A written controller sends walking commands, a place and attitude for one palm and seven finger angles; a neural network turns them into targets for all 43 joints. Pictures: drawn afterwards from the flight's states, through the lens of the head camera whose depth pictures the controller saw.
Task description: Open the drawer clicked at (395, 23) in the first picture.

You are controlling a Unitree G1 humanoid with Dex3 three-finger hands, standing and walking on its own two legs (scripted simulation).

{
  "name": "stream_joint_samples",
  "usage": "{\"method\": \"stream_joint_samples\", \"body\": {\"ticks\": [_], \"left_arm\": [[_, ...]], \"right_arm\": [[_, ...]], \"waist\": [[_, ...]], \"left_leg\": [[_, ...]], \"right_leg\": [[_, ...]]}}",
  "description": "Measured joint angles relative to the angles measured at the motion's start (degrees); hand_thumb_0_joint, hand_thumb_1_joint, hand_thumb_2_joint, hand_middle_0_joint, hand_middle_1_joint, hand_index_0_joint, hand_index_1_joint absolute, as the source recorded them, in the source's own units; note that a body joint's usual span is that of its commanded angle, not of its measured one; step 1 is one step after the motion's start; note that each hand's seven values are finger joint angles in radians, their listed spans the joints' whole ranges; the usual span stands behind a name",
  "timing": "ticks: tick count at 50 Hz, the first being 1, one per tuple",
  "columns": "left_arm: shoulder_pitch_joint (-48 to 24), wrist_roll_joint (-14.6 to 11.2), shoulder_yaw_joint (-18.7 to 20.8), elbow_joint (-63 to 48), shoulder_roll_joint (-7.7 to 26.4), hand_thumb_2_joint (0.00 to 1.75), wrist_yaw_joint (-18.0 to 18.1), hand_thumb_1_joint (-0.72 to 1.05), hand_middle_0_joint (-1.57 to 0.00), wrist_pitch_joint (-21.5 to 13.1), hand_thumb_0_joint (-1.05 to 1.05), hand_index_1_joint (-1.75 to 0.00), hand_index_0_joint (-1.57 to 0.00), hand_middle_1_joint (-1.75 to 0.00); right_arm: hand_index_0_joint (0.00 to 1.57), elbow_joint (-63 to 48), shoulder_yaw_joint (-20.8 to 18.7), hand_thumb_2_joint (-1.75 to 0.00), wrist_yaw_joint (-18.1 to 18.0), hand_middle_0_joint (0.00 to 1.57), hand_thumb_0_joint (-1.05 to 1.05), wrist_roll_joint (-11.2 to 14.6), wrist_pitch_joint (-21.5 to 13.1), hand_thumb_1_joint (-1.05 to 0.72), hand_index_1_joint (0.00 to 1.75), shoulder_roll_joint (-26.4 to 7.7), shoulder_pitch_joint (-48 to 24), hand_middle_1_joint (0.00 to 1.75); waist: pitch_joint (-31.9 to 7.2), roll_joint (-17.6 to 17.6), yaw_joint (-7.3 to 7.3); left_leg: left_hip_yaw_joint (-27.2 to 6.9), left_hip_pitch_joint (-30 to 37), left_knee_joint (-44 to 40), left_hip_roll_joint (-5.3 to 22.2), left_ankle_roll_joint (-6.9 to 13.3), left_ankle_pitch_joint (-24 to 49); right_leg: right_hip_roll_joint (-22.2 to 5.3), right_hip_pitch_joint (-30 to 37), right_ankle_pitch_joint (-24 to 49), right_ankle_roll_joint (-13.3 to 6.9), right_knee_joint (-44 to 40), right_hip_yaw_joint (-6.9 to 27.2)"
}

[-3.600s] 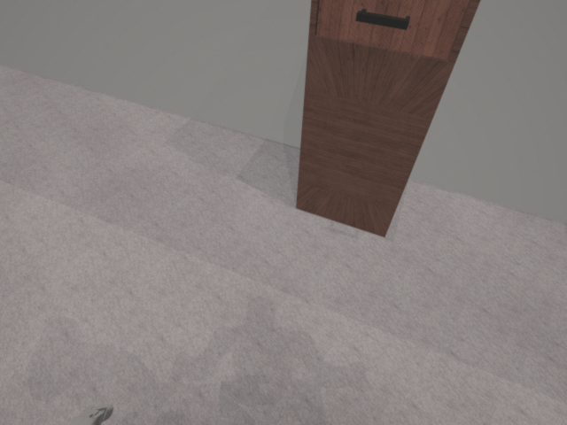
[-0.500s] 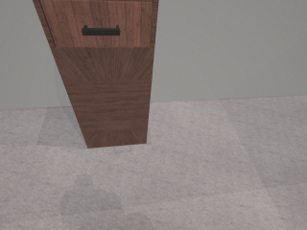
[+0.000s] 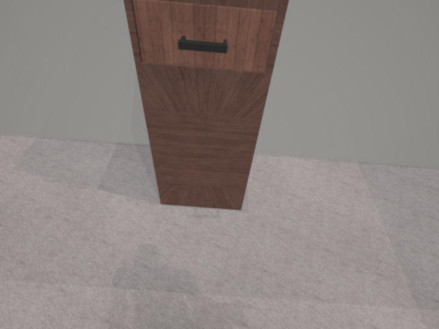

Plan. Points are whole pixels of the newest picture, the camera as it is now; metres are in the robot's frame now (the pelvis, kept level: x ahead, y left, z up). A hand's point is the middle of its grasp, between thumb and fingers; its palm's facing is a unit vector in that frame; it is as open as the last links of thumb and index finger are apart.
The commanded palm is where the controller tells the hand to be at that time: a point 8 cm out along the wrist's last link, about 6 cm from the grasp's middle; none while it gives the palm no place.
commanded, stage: take the last steps up to it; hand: left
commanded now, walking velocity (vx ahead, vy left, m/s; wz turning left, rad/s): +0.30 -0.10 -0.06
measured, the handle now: (203, 43) +0.81 +0.12 +0.14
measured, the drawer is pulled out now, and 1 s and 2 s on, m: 0.00 0.00 0.00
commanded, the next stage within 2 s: come to a stop and stand still in 0.76 s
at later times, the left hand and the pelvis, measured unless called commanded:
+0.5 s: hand (167, 318) +0.18 +0.12 -0.16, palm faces +0.03 -0.98 -0.21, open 7.4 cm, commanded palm none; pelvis +0.12 -0.07 +0.00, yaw -1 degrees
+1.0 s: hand (174, 276) +0.27 +0.12 -0.17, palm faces +0.07 -0.99 -0.13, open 7.4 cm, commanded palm none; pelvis +0.28 -0.04 +0.01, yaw +0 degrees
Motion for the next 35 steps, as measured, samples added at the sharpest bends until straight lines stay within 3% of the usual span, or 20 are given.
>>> {"method": "stream_joint_samples", "body": {"ticks": [2,4,8,14,18,19,20,22,24,26,31,35], "left_arm": [[0.9,0.3,0.2,0.8,0.1,0.90,-0.5,0.90,-0.20,1.1,0.01,-0.30,-0.20,-0.30],[1.0,0.6,0.6,1.3,0.2,0.90,-1.1,0.90,-0.20,1.4,0.01,-0.30,-0.20,-0.30],[0.4,0.6,1.2,0.9,0.3,0.90,-1.8,0.91,-0.20,0.7,0.01,-0.30,-0.20,-0.30],[-2.5,0.4,1.7,0.1,0.1,0.90,-2.0,0.91,-0.19,0.6,0.01,-0.30,-0.20,-0.30],[-5.0,0.3,2.1,-0.6,0.3,0.90,-2.1,0.91,-0.19,-0.3,0.01,-0.30,-0.20,-0.30],[-5.4,0.3,2.1,-1.0,0.6,0.90,-2.1,0.91,-0.19,-1.0,0.01,-0.30,-0.20,-0.30],[-6.0,0.4,2.2,-1.2,0.7,0.90,-2.0,0.91,-0.19,-2.0,0.01,-0.30,-0.20,-0.30],[-6.9,0.1,2.0,-1.7,0.2,0.90,-1.4,0.91,-0.19,-3.4,0.01,-0.30,-0.20,-0.30],[-6.5,-0.1,1.7,-1.9,-0.4,0.90,-0.8,0.91,-0.19,-3.8,0.01,-0.30,-0.20,-0.30],[-5.5,0.0,1.5,-1.4,-1.0,0.90,0.1,0.91,-0.19,-3.8,0.01,-0.30,-0.20,-0.30],[-2.0,0.3,0.5,0.8,-1.9,0.90,0.6,0.93,-0.20,-4.0,0.01,-0.30,-0.20,-0.30],[0.4,0.4,0.0,2.2,-2.7,0.90,0.2,0.92,-0.20,-4.1,0.01,-0.30,-0.20,-0.30]], "right_arm": [[0.20,-0.3,0.3,-0.90,-0.1,0.20,0.00,-0.3,-0.8,-0.91,0.29,1.1,1.2,0.30],[0.20,-0.3,0.6,-0.90,-0.4,0.20,0.00,-0.3,-1.5,-0.91,0.29,2.2,3.0,0.30],[0.20,1.6,0.8,-0.90,-1.1,0.20,0.00,-0.1,-2.1,-0.92,0.30,3.3,6.8,0.30],[0.21,4.7,0.3,-0.90,-1.2,0.20,0.00,-0.3,-2.1,-0.91,0.30,4.0,11.7,0.30],[0.21,6.6,-0.2,-0.90,-1.0,0.20,0.01,-0.5,-1.6,-0.91,0.30,3.9,14.0,0.30],[0.21,7.0,-0.2,-0.90,-0.9,0.20,0.01,-0.4,-1.5,-0.91,0.30,3.8,14.8,0.30],[0.21,7.4,-0.2,-0.90,-0.8,0.20,0.01,-0.1,-1.3,-0.91,0.30,3.8,15.2,0.30],[0.20,8.2,-0.2,-0.90,-0.4,0.20,0.01,0.3,-0.2,-0.91,0.30,3.2,14.4,0.30],[0.20,8.2,-0.4,-0.90,-0.1,0.20,0.01,0.3,0.6,-0.91,0.30,2.8,12.7,0.30],[0.20,7.2,-0.8,-0.90,0.1,0.20,0.01,0.1,0.6,-0.91,0.30,2.2,10.7,0.30],[0.20,3.1,-1.3,-0.90,0.4,0.20,0.01,-0.1,-0.3,-0.92,0.29,1.3,5.3,0.30],[0.20,1.0,-1.1,-0.90,0.8,0.20,0.01,0.1,-0.8,-0.92,0.29,1.5,1.1,0.30]], "waist": [[-0.5,-0.7,-0.14],[-0.7,-0.9,-0.69],[-0.2,-0.5,-1.13],[1.1,0.7,-2.67],[1.9,2.0,-4.04],[1.9,2.1,-4.11],[2.1,2.4,-3.91],[2.8,3.6,-3.51],[2.4,3.6,-2.84],[1.6,3.5,-2.67],[-0.1,3.2,-2.64],[-0.1,2.6,-1.43]], "left_leg": [[0.6,0.8,-0.4,0.1,0.6,-0.7],[0.6,2.6,-3.4,0.0,0.6,0.0],[0.7,6.6,-10.2,-0.3,0.2,2.8],[1.2,10.4,-13.5,0.2,-1.1,2.2],[1.4,11.1,-10.1,1.7,-3.1,-1.7],[1.2,10.6,-7.6,2.2,-3.6,-3.6],[1.1,9.0,-2.7,3.0,-3.0,-5.8],[-1.6,2.9,12.7,3.6,-0.9,-10.0],[-2.6,-3.7,25.4,3.2,0.3,-8.4],[-2.1,-8.8,30.6,3.4,0.3,-4.4],[-0.2,-15.0,24.6,4.3,-1.0,1.0],[0.7,-14.8,14.1,4.1,-1.1,2.7]], "right_leg": [[0.8,-3.6,-4.2,-0.4,8.8,2.0],[1.2,-7.7,-2.7,-0.6,17.6,3.3],[0.2,-12.9,2.9,0.2,22.2,4.3],[-1.4,-13.8,5.2,0.9,11.8,4.2],[-0.5,-10.1,6.3,0.2,1.5,2.7],[0.0,-8.1,7.2,-0.2,-1.7,2.3],[0.4,-7.6,10.3,-1.1,-2.3,1.8],[1.3,-7.2,8.7,-2.4,0.5,0.5],[2.0,-5.3,6.9,-3.1,-0.8,0.0],[2.7,-2.6,7.4,-3.0,-4.4,-0.5],[4.2,3.3,8.1,-3.3,-11.4,-1.4],[5.0,6.8,6.6,-2.7,-13.2,-1.7]]}}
